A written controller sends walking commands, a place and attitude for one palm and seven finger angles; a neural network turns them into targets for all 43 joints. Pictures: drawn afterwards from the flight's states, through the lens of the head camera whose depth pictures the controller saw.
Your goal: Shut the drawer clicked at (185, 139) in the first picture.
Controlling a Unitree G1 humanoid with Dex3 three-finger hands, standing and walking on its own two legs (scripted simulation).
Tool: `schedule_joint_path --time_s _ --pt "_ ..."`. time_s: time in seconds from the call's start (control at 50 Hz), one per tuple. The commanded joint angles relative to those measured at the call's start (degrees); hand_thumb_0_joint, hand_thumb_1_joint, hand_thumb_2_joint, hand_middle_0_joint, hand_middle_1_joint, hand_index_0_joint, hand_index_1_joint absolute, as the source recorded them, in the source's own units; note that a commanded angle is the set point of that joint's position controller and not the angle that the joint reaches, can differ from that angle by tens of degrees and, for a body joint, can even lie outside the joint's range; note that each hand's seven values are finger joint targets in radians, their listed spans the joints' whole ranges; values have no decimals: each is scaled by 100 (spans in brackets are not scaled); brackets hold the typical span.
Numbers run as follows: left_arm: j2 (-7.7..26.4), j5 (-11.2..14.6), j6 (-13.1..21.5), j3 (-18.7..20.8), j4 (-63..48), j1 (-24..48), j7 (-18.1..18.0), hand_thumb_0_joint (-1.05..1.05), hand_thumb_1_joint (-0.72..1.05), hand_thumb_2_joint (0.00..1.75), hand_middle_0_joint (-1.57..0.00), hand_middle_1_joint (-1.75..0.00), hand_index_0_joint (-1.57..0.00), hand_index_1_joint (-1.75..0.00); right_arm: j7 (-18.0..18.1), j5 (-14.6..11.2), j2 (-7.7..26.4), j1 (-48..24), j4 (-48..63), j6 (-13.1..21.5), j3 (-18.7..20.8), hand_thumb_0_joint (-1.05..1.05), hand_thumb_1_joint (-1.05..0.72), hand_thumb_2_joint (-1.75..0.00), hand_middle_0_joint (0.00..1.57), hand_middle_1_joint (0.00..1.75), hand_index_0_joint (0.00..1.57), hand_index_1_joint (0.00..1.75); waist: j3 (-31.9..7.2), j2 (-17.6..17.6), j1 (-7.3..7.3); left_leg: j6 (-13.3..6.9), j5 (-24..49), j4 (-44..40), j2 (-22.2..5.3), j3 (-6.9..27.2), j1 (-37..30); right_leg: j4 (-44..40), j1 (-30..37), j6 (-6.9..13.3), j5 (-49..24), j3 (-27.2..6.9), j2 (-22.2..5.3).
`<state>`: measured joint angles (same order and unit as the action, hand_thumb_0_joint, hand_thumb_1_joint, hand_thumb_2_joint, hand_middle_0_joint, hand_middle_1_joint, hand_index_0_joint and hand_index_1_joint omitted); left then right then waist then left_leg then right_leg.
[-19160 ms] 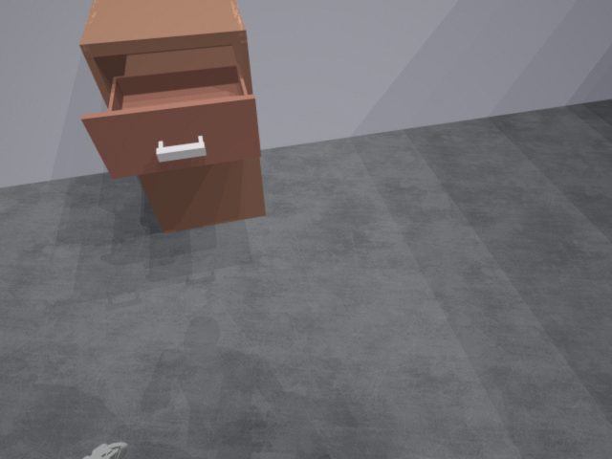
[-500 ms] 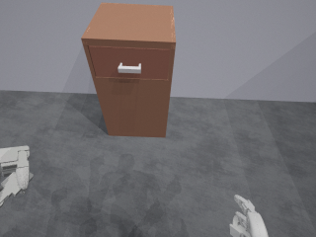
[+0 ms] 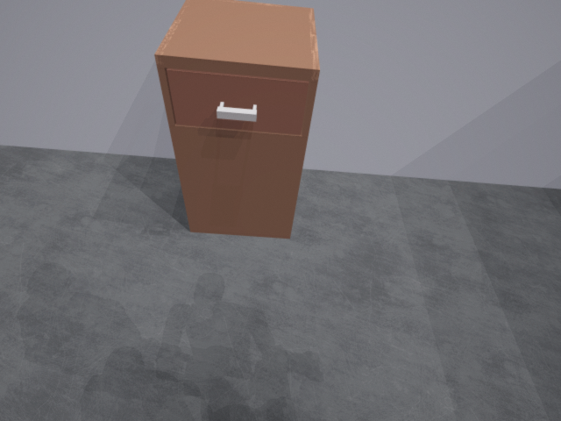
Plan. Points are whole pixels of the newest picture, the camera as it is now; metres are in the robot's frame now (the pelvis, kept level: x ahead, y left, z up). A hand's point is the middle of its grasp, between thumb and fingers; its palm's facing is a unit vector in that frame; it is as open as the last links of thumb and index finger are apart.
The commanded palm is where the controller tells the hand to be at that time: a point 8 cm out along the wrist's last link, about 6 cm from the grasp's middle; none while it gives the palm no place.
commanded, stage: let the arm hang, fingers relaxed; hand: left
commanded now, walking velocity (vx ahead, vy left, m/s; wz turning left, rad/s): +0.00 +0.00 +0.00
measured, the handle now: (237, 110) +0.92 +0.15 -0.10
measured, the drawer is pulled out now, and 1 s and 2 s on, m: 0.00 0.00 0.00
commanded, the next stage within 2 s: look to check the result in 0.80 s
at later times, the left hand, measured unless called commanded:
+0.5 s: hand out of the picture -0.01 +0.22 -0.16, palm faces +0.00 -0.96 -0.26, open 7.0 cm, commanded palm none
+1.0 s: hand out of the picture +0.06 +0.19 -0.16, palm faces -0.01 -0.97 -0.24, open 7.3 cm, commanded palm none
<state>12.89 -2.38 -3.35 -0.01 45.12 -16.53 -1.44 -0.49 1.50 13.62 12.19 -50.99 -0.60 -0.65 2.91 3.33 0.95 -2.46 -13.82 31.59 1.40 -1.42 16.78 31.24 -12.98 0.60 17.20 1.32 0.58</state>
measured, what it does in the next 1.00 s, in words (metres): stands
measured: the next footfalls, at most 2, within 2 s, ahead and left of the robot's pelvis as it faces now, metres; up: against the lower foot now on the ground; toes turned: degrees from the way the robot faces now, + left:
none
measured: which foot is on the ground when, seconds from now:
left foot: down 0.00-1.00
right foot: down 0.00-1.00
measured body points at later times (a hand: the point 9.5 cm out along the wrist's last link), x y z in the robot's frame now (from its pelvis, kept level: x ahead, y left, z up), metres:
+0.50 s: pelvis +0.00 +0.01 +0.01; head +0.01 +0.01 +0.46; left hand -0.01 +0.27 -0.14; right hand +0.02 -0.23 -0.15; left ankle +0.03 +0.09 -0.73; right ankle +0.00 -0.11 -0.73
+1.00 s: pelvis +0.02 -0.01 +0.01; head +0.03 -0.01 +0.46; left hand +0.06 +0.25 -0.14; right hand +0.04 -0.26 -0.14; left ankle +0.03 +0.09 -0.73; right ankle +0.00 -0.11 -0.73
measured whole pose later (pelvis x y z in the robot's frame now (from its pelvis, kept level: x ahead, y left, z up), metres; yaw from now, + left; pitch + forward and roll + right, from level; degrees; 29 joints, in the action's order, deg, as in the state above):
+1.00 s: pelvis +0.02 -0.01 +0.01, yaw -1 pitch -1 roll +0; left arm 12.6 -0.5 0.5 0.6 65.1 -10.9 -0.8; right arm 1.3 0.9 12.7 12.1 -65.6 0.7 0.4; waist 2.4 -0.1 0.8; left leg -1.8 -9.8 20.4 1.3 -1.9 9.7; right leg 20.3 -6.3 1.0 13.0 0.5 0.8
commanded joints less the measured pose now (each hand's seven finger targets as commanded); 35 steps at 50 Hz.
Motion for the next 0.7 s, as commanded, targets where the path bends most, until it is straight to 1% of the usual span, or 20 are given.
schedule_joint_path --time_s 0.0,0.02,0.04,0.06,0.08,0.1,0.12,0.16,0.2,0.24,0.28,0.34,0.4,0.48,0.5,0.52,0.56,0.58,0.62,0.68 --pt "798 150 301 191 205 -126 42 0 90 90 -76 -91 -76 -91 139 -12 679 -230 80 72 200 0 -90 -90 20 30 20 30 -158 -1473 -158 -80 -562 -1307 -656 975 138 -929 230 197 126 -588 -415" --pt "858 139 308 212 358 -131 46 0 90 90 -72 -86 -72 -86 157 -24 756 -154 28 61 233 0 -90 -90 20 30 20 30 -171 -1432 -157 -89 -749 -1360 -690 1048 102 -985 264 215 160 -567 -386" --pt "835 142 306 201 529 -137 61 0 90 90 -68 -82 -68 -82 168 -29 750 -82 -77 58 242 0 -90 -90 20 30 20 30 -186 -1508 -141 -95 -1049 -1480 -722 1067 133 -1019 292 220 203 -527 -398" --pt "805 127 313 235 662 -152 63 0 90 90 -64 -78 -64 -78 179 -22 749 -18 -146 54 278 0 -90 -90 20 30 20 30 -206 -1468 -146 -108 -1250 -1561 -739 1114 150 -1041 343 226 199 -481 -380" --pt "823 130 324 227 788 -165 69 0 90 90 -60 -73 -60 -73 184 -30 777 44 -220 55 296 0 -90 -90 20 30 20 30 -235 -1383 -145 -114 -1312 -1598 -756 1132 145 -1054 379 231 166 -472 -384" --pt "819 134 334 206 922 -184 74 0 90 90 -56 -69 -56 -69 192 -35 806 97 -300 56 305 0 -90 -90 20 30 20 30 -235 -1210 -140 -116 -1334 -1616 -759 1156 90 -1084 345 241 168 -486 -384" --pt "821 132 349 201 1021 -177 70 0 90 90 -52 -65 -52 -65 201 -52 827 178 -330 56 331 0 -90 -90 20 30 20 30 -195 -878 -128 -128 -1195 -1560 -781 1167 10 -1136 284 243 143 -485 -404" --pt "785 137 360 176 1215 -149 69 0 90 90 -44 -56 -44 -56 214 -56 820 311 -505 66 341 0 -90 -90 20 30 20 30 -107 -592 -87 -137 -1104 -1557 -782 1157 -81 -1224 150 253 201 -534 -451" --pt "780 145 363 170 1375 -143 59 0 90 90 -36 -47 -36 -47 226 -60 833 394 -640 72 356 0 -90 -90 20 30 20 30 -13 -514 -63 -141 -1085 -1597 -800 1175 -161 -1255 19 260 277 -530 -470" --pt "758 144 376 159 1512 -196 47 0 90 90 -28 -39 -28 -39 230 -70 789 433 -742 89 349 0 -90 -90 20 30 20 30 -18 -439 -69 -159 -923 -1609 -815 1180 -235 -1257 15 261 172 -529 -491" --pt "752 149 394 151 1613 -193 36 0 90 90 -20 -30 -20 -30 239 -72 813 447 -820 108 348 0 -90 -90 20 30 20 30 -27 -215 -69 -161 -682 -1570 -814 1134 -326 -1276 17 254 54 -550 -513" --pt "753 149 404 142 1715 -153 18 0 90 90 -20 -30 -20 -30 237 -77 763 423 -944 119 340 0 -90 -90 20 30 20 30 46 -265 -58 -152 -460 -1566 -808 1064 -410 -1297 -56 248 -15 -576 -542" --pt "737 153 407 132 1777 -116 7 0 90 90 -20 -30 -20 -30 240 -73 765 371 -1013 132 331 0 -90 -90 20 30 20 30 91 -215 -59 -149 -355 -1604 -812 1042 -477 -1303 -95 225 -79 -586 -547" --pt "728 150 416 135 1797 -30 -2 0 90 90 -20 -30 -20 -30 234 -68 705 313 -1093 149 313 0 -90 -90 20 30 20 30 103 -266 -61 -126 -122 -1604 -794 967 -501 -1317 -43 204 -199 -589 -567" --pt "716 151 418 134 1804 -11 -1 0 90 90 -20 -30 -20 -30 236 -66 702 282 -1100 156 307 0 -90 -90 20 30 20 30 126 -334 -62 -119 -48 -1603 -779 958 -520 -1317 -54 198 -245 -600 -565" --pt "754 146 429 146 1798 -21 -3 0 90 90 -20 -30 -20 -30 234 -77 719 268 -1093 162 308 0 -90 -90 20 30 20 30 63 -336 -80 -121 105 -1552 -780 928 -550 -1341 -15 194 -295 -600 -580" --pt "720 155 438 142 1803 67 -3 0 90 90 -20 -30 -20 -30 233 -61 666 238 -1143 170 293 0 -90 -90 20 30 20 30 17 -316 -58 -96 257 -1536 -758 880 -630 -1353 15 192 -364 -619 -590" --pt "731 156 445 145 1793 93 -1 0 90 90 -20 -30 -20 -30 235 -62 668 206 -1138 181 294 0 -90 -90 20 30 20 30 16 -395 -63 -92 406 -1503 -750 844 -665 -1361 21 187 -467 -618 -609" --pt "760 155 466 159 1767 139 -7 0 90 90 -20 -30 -20 -30 235 -71 687 204 -1143 193 297 0 -90 -90 20 30 20 30 -112 -351 -57 -78 706 -1433 -755 804 -754 -1367 105 185 -625 -634 -606" --pt "745 166 466 165 1767 247 -5 0 90 90 -20 -30 -20 -30 243 -62 661 135 -1181 209 276 0 -90 -90 20 30 20 30 -65 -490 -59 -58 876 -1451 -755 781 -778 -1385 166 182 -733 -625 -627"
